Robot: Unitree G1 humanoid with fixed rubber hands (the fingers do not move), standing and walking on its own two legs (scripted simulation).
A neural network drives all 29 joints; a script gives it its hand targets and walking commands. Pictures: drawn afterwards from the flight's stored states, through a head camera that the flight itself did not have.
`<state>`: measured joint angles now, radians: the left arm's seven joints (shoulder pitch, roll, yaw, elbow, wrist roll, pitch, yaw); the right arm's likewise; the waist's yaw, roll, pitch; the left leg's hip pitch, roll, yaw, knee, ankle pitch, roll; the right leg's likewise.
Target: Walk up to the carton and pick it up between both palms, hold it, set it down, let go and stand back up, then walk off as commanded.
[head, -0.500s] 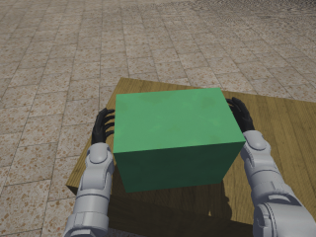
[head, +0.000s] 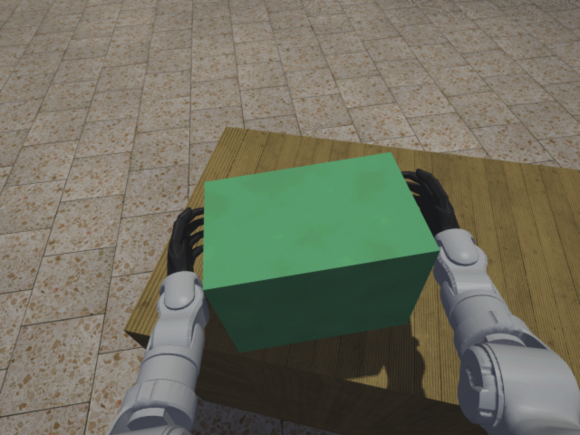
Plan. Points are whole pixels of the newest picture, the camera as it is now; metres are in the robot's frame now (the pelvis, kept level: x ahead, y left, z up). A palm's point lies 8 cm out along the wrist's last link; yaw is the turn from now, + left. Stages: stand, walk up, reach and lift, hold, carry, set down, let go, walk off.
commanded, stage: set down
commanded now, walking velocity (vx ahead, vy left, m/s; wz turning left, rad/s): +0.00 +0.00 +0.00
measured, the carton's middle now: (311, 257) +0.40 +0.03 -0.01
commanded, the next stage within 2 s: none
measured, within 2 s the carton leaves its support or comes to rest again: rests again in 0.14 s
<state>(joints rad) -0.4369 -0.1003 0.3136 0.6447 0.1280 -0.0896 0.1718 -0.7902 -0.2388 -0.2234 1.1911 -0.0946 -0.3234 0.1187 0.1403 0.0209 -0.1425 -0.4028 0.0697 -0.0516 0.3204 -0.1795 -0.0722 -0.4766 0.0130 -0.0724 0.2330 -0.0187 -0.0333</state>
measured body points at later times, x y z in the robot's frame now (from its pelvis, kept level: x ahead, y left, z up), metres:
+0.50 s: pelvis +0.00 -0.01 +0.00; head +0.08 -0.03 +0.44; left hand +0.34 +0.20 +0.02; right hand +0.45 -0.15 +0.04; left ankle -0.03 +0.16 -0.74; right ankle +0.04 -0.10 -0.74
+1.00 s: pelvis +0.00 +0.00 +0.00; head +0.08 -0.03 +0.44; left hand +0.34 +0.20 +0.02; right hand +0.45 -0.16 +0.03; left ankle -0.03 +0.16 -0.74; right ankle +0.04 -0.10 -0.74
